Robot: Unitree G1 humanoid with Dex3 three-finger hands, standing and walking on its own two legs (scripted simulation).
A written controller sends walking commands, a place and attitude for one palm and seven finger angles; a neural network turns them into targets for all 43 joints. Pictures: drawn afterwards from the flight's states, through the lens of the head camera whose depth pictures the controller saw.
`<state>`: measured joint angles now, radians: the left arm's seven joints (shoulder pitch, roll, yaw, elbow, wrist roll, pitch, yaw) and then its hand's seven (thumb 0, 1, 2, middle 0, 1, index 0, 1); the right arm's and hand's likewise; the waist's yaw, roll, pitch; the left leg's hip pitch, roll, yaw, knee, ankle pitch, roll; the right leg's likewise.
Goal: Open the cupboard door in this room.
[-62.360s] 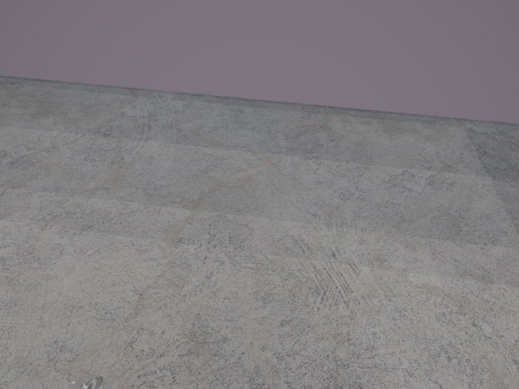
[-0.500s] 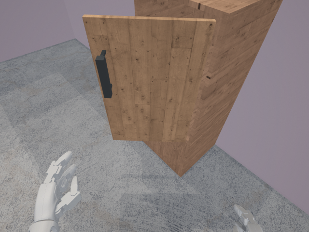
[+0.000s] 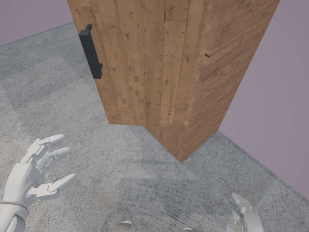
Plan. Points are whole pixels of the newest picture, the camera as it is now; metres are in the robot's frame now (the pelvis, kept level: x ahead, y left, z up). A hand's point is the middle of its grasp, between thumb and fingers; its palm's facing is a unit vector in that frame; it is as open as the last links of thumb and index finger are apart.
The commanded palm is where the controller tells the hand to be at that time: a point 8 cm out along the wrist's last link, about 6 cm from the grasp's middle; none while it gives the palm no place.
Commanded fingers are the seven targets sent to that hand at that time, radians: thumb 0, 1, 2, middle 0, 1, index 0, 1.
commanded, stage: raise the hand with hooked fingers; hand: left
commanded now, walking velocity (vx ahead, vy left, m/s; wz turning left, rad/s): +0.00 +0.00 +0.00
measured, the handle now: (93, 52) +0.58 +0.22 +0.14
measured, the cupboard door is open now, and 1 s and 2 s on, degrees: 46 46 46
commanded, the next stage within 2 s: move the hooked fingers beside the handle in 1.38 s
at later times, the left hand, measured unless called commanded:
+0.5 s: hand (29, 149) +0.27 +0.29 +0.11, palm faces +0.02 -1.00 -0.05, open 13.3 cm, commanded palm +0.24 +0.34 +0.12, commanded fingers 0.00 -0.50 0.30 -0.30 -1.20 -0.30 -1.20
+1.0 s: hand (11, 115) +0.32 +0.32 +0.17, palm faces +0.03 -1.00 -0.04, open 14.0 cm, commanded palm +0.28 +0.36 +0.16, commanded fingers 0.00 -0.50 0.30 -0.30 -1.20 -0.30 -1.20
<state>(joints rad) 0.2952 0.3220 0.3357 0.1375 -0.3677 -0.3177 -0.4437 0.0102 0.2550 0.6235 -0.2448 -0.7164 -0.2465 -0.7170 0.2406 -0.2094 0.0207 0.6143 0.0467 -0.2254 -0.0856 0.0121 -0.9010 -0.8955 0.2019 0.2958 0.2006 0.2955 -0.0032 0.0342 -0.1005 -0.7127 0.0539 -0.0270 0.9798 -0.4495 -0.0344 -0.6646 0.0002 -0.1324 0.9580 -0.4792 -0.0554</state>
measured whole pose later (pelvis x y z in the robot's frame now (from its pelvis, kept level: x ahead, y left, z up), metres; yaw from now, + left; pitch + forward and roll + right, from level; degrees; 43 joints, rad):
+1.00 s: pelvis +0.02 +0.04 +0.04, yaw -1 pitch +3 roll -1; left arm -0.13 0.45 0.44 0.36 -0.33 -0.07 -0.48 -0.01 -0.50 0.30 -0.30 -1.20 -0.30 -1.20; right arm 0.29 -0.27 0.06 0.61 0.06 -0.21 -0.11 0.01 -0.90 -0.90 0.20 0.30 0.20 0.30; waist 0.01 0.03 -0.06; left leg -0.38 0.01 0.03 0.66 -0.33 0.02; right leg -0.33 -0.03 -0.09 0.61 -0.33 0.00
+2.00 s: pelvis +0.01 +0.02 +0.04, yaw -2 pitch +6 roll +0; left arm -0.40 0.49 0.45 0.73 -0.27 -0.17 -0.46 -0.01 -0.50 0.30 -0.30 -1.20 -0.30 -1.20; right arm 0.34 -0.29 0.03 0.63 0.07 -0.15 -0.11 0.01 -0.90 -0.90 0.20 0.30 0.20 0.30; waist -0.03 0.02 -0.05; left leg -0.45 0.03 0.04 0.68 -0.33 0.00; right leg -0.42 0.00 -0.07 0.66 -0.34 -0.02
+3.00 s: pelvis +0.02 +0.04 +0.03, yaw -3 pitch +15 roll -3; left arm -0.89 0.70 0.49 1.22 -0.13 -0.28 -0.44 -0.01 -0.50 0.30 -0.30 -1.20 -0.30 -1.20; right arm 0.43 -0.29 0.04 0.65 0.03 0.04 -0.07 0.00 -0.90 -0.90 0.20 0.30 0.20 0.30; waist -0.15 0.01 -0.08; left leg -0.68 0.05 0.04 0.80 -0.38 0.03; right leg -0.63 0.01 -0.06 0.72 -0.35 0.00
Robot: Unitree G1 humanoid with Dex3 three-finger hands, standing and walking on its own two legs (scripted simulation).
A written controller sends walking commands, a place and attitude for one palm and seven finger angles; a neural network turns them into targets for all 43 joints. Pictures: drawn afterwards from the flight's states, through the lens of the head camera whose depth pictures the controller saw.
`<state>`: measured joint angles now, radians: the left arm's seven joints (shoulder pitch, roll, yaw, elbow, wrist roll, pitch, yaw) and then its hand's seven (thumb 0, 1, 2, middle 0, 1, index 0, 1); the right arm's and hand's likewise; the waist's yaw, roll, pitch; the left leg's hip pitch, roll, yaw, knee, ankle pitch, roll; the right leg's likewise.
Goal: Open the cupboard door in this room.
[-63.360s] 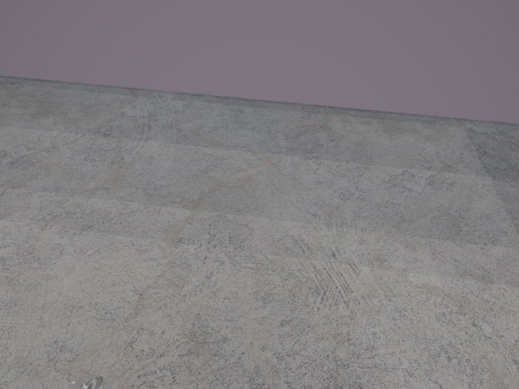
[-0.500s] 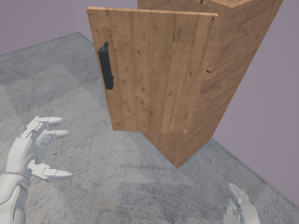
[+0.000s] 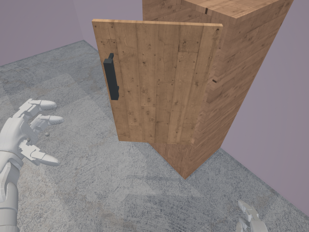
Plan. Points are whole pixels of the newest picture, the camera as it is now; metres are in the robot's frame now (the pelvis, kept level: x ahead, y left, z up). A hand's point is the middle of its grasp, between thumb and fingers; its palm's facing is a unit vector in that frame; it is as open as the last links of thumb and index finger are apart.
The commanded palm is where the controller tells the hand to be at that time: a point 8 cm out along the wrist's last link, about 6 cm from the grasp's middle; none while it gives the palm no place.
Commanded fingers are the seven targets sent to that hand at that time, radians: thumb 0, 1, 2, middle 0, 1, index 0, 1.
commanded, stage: raise the hand with hooked fingers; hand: left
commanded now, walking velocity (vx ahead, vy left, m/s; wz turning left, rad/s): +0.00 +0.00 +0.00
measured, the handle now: (113, 77) +0.57 +0.19 +0.09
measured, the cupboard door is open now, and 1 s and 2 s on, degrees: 46 46 46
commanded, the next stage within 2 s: move the hooked fingers beside the handle in 0.38 s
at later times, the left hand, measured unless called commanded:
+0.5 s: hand (59, 139) +0.29 +0.25 +0.12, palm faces +0.06 -1.00 -0.03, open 14.0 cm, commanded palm +0.26 +0.30 +0.12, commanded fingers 0.00 -0.50 0.30 -0.30 -1.20 -0.30 -1.20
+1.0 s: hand (72, 116) +0.36 +0.25 +0.11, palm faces +0.03 -1.00 -0.02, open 14.0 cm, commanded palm +0.34 +0.30 +0.11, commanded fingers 0.00 -0.50 0.30 -0.30 -1.20 -0.30 -1.20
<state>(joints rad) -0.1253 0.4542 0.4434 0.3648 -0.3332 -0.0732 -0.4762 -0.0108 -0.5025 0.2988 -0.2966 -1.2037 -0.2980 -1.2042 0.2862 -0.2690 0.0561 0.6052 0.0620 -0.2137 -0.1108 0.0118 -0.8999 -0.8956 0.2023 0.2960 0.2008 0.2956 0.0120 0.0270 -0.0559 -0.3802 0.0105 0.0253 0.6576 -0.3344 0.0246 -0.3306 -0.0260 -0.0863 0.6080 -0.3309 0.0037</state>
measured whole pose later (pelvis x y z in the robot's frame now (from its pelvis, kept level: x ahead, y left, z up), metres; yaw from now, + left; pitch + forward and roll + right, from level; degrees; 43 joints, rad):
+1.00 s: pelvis -0.01 -0.02 +0.00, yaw -1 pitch +6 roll +0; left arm -0.40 0.49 0.45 0.73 -0.27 -0.17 -0.46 -0.01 -0.50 0.30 -0.30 -1.20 -0.30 -1.20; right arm 0.34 -0.29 0.03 0.63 0.07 -0.15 -0.11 0.01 -0.90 -0.90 0.20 0.30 0.20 0.30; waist -0.03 0.02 -0.05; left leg -0.45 0.03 0.04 0.68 -0.33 0.00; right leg -0.42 0.00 -0.07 0.66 -0.34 -0.02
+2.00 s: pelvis +0.00 +0.00 -0.02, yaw -3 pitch +15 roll -3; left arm -0.89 0.70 0.49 1.22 -0.13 -0.28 -0.44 -0.01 -0.50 0.30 -0.30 -1.20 -0.30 -1.20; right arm 0.43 -0.29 0.04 0.65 0.03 0.04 -0.07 0.00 -0.90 -0.90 0.20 0.30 0.20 0.30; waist -0.15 0.01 -0.08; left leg -0.68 0.05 0.04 0.80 -0.38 0.03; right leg -0.63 0.01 -0.06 0.72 -0.35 0.00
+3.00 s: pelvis +0.00 +0.00 -0.02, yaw -3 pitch +18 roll -3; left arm -0.97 0.73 0.48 1.27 -0.10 -0.28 -0.41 -0.01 -0.50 0.30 -0.30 -1.20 -0.30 -1.20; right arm 0.43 -0.29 0.05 0.61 0.02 0.08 -0.07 0.00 -0.90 -0.90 0.20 0.30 0.20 0.30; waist -0.18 0.01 -0.08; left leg -0.76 0.06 0.03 0.85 -0.40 0.02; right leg -0.70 0.02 -0.07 0.76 -0.36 0.00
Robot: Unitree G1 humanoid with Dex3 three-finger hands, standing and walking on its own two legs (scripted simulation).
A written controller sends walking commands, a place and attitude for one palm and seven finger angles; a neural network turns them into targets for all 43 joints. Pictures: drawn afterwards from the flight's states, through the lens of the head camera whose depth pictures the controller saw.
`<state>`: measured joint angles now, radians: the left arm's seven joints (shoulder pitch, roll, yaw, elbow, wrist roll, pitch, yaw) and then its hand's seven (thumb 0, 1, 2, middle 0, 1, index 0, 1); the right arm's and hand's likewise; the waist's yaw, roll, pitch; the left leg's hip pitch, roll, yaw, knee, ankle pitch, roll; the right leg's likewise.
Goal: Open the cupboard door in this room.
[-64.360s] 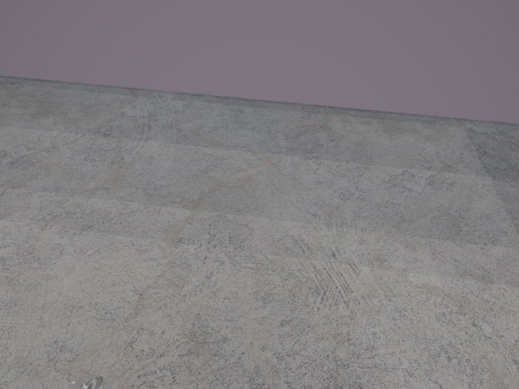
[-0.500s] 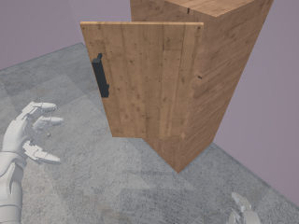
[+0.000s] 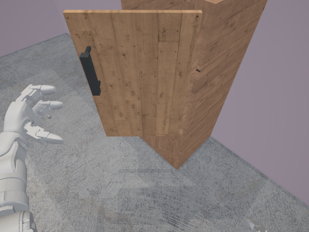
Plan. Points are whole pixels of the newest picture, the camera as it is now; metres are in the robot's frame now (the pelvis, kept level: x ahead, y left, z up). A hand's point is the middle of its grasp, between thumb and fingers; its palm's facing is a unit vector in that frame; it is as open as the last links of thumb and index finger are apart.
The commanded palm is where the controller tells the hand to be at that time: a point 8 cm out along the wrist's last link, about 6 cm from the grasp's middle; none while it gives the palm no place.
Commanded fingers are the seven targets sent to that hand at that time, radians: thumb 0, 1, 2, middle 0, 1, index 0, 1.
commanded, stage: move the hooked fingers beside the handle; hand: left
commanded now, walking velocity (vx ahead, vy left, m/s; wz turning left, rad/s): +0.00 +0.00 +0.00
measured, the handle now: (92, 71) +0.57 +0.22 +0.10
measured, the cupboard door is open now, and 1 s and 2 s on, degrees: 46 46 46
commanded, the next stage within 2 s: slide the fingers in behind the handle in 1.88 s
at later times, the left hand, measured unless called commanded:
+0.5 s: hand (56, 98) +0.43 +0.28 +0.11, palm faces +0.03 -1.00 +0.00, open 14.0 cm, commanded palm +0.41 +0.33 +0.11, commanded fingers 0.00 -0.50 0.30 -0.30 -1.20 -0.30 -1.20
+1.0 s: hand (62, 83) +0.49 +0.28 +0.11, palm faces +0.03 -1.00 +0.00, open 14.0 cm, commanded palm +0.48 +0.33 +0.10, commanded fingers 0.00 -0.50 0.30 -0.30 -1.20 -0.30 -1.20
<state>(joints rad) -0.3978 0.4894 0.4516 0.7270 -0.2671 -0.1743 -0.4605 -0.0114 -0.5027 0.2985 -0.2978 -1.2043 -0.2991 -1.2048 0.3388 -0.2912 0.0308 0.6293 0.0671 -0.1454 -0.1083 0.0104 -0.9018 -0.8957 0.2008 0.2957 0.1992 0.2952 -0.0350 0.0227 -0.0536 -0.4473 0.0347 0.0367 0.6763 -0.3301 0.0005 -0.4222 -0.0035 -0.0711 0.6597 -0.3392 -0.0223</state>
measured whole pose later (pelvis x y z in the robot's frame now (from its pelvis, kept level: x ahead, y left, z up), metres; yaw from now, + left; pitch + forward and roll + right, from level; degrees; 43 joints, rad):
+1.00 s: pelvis +0.01 +0.02 -0.01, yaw -1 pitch +15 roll -3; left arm -0.89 0.70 0.49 1.22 -0.13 -0.28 -0.44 -0.01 -0.50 0.30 -0.30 -1.20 -0.30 -1.20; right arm 0.43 -0.29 0.04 0.65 0.03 0.04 -0.07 0.00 -0.90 -0.90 0.20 0.30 0.20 0.30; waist -0.15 0.01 -0.08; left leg -0.68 0.05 0.04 0.80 -0.38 0.03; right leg -0.63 0.01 -0.06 0.72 -0.35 0.00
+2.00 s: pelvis +0.01 +0.02 -0.02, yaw -2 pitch +18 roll -3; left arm -0.97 0.73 0.48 1.27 -0.10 -0.28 -0.41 -0.01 -0.50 0.30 -0.30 -1.20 -0.30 -1.20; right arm 0.43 -0.29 0.05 0.61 0.02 0.08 -0.07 0.00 -0.90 -0.90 0.20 0.30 0.20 0.30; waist -0.18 0.01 -0.08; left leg -0.76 0.06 0.03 0.85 -0.40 0.02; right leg -0.70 0.02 -0.07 0.76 -0.36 0.00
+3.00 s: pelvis +0.01 +0.01 -0.02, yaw -1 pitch +16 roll -3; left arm -0.92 0.56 0.40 1.19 -0.12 -0.30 -0.28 -0.01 -0.50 0.30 -0.30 -1.20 -0.30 -1.20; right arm 0.43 -0.27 0.03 0.64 0.02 0.06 -0.04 0.00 -0.90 -0.90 0.20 0.30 0.20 0.30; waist -0.16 0.02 -0.09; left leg -0.72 0.06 0.03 0.84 -0.40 0.02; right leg -0.67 0.02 -0.07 0.76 -0.37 -0.01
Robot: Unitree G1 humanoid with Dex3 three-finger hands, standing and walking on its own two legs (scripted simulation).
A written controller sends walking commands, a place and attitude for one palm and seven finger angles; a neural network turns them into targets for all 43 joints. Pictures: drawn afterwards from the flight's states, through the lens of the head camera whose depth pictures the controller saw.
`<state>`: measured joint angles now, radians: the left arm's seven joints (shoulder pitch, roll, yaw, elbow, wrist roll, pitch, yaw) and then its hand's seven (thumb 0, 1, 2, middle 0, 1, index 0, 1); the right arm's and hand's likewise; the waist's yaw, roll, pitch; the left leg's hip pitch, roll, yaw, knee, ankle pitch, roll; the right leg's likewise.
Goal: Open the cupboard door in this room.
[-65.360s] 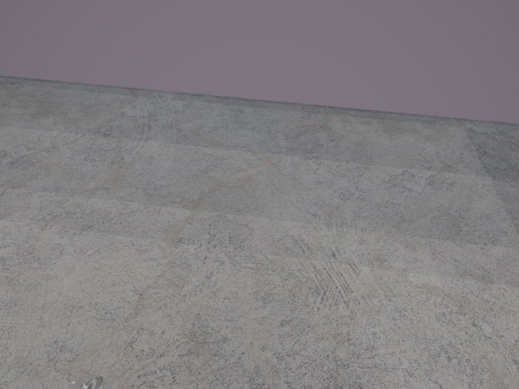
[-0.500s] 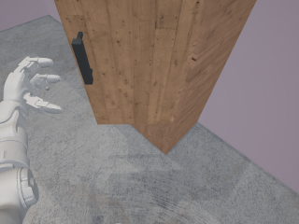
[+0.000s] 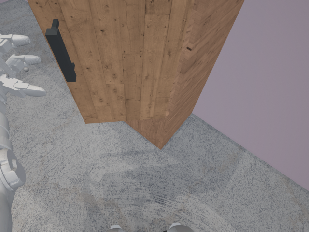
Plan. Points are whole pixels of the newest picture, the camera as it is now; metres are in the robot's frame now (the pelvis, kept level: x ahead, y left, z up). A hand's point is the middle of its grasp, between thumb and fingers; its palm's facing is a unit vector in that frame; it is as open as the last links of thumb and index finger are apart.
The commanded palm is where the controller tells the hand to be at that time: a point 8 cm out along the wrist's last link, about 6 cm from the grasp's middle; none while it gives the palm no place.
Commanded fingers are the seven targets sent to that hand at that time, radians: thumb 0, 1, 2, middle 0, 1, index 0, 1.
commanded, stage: move the hooked fingers beside the handle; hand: left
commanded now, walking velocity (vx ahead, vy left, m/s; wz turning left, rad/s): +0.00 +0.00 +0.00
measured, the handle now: (64, 52) +0.55 +0.21 +0.11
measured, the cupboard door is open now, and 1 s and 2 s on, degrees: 46 46 46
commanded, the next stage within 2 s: slide the fingers in behind the handle in 0.88 s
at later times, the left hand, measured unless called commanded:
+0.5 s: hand (25, 67) +0.49 +0.28 +0.12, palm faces +0.06 -1.00 +0.01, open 14.0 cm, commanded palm +0.46 +0.32 +0.11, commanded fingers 0.00 -0.50 0.30 -0.30 -1.20 -0.30 -1.20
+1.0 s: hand (35, 65) +0.50 +0.26 +0.12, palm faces +0.05 -1.00 +0.00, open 14.0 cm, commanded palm +0.48 +0.31 +0.11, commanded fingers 0.00 -0.50 0.30 -0.30 -1.20 -0.30 -1.20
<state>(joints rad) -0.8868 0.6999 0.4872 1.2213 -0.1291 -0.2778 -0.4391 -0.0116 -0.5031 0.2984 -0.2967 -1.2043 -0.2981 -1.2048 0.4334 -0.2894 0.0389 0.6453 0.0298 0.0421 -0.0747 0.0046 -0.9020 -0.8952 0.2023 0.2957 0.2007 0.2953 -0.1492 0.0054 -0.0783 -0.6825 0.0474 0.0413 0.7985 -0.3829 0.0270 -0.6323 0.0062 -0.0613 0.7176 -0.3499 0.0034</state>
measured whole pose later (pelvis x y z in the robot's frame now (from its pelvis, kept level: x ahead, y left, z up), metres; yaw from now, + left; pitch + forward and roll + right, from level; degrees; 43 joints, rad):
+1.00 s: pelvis +0.00 +0.00 -0.01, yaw +0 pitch +18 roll -3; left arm -0.97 0.73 0.48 1.27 -0.10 -0.28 -0.41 -0.01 -0.50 0.30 -0.30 -1.20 -0.30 -1.20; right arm 0.43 -0.29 0.05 0.61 0.02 0.08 -0.07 0.00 -0.90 -0.90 0.20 0.30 0.20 0.30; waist -0.18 0.01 -0.08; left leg -0.76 0.06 0.03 0.85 -0.40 0.02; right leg -0.70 0.02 -0.07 0.76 -0.36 0.00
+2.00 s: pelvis +0.00 -0.01 -0.01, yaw +0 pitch +16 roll -3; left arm -0.92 0.56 0.40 1.19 -0.12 -0.30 -0.28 -0.01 -0.50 0.30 -0.30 -1.20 -0.30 -1.20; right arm 0.43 -0.27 0.03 0.64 0.02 0.06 -0.04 0.00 -0.90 -0.90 0.20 0.30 0.20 0.30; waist -0.16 0.02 -0.09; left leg -0.72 0.06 0.03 0.84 -0.40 0.02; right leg -0.67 0.02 -0.07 0.76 -0.37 -0.01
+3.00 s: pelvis +0.01 -0.01 -0.01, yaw +0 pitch +17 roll -3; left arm -0.92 0.50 0.39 1.16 -0.10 -0.31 -0.21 -0.01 -0.06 0.49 -0.33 -1.25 -0.33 -1.26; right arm 0.42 -0.26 0.02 0.64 0.01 0.06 -0.02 0.00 -0.90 -0.90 0.20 0.30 0.20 0.30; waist -0.16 0.03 -0.11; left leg -0.73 0.05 0.03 0.85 -0.41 0.02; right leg -0.68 0.01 -0.06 0.77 -0.38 0.00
